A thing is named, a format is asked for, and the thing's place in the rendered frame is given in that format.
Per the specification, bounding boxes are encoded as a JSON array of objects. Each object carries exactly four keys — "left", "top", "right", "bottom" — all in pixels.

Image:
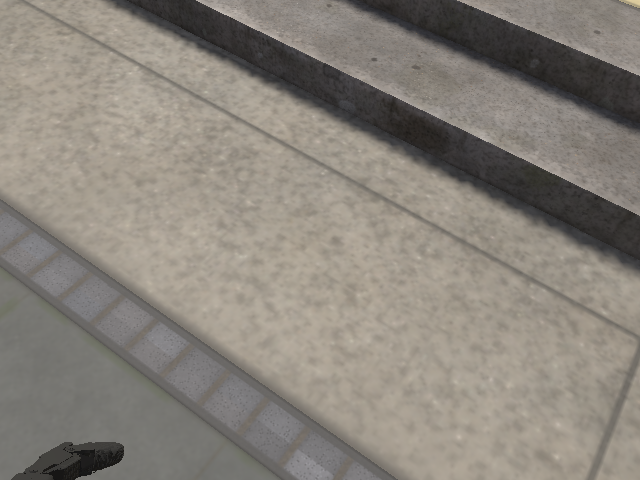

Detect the left robot hand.
[{"left": 11, "top": 442, "right": 124, "bottom": 480}]

